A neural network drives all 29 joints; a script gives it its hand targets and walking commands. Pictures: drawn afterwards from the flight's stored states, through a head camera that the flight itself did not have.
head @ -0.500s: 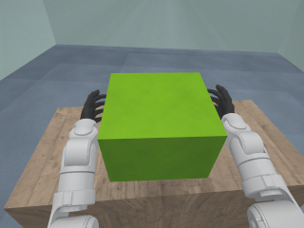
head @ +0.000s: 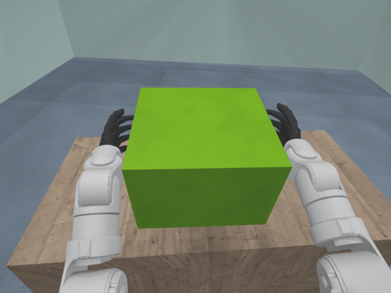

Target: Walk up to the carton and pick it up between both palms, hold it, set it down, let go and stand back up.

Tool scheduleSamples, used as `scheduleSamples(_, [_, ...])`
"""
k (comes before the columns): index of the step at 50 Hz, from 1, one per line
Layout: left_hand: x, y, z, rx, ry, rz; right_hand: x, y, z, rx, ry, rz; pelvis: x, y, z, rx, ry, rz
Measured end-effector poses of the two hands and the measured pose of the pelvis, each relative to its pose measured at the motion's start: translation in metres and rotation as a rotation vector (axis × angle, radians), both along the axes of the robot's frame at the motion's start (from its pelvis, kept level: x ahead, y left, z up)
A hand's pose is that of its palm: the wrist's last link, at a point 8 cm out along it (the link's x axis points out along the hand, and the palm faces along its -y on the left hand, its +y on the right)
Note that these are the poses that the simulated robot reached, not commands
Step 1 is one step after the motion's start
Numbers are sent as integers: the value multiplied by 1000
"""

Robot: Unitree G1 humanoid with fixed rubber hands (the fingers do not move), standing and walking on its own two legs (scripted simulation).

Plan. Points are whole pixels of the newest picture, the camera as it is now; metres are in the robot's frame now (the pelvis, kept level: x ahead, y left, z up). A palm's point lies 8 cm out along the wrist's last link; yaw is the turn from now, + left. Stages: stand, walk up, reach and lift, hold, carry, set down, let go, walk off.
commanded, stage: hold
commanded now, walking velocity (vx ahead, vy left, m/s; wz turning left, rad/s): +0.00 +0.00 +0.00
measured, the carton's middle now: (200, 153) +0.38 +0.01 +0.16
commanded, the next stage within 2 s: none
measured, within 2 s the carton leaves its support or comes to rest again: neither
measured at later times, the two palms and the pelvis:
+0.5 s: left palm (115, 149) +0.36 +0.18 +0.19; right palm (290, 144) +0.36 -0.17 +0.19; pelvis +0.00 +0.00 +0.00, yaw +0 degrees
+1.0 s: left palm (120, 152) +0.36 +0.17 +0.18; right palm (292, 147) +0.36 -0.18 +0.18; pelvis +0.00 -0.01 +0.00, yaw +0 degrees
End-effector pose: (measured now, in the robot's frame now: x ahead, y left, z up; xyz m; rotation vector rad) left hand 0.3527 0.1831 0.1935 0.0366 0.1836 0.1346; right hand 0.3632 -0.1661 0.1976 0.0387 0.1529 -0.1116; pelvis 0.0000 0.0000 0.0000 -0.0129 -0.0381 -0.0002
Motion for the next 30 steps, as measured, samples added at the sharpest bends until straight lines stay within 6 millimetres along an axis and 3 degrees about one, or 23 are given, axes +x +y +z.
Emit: scheduleSamples(30, [6, -10, -9, 33, 5, -23, -1, -10, -10, -2, 3, -16, -1, -1, 0, 1, 6, -5])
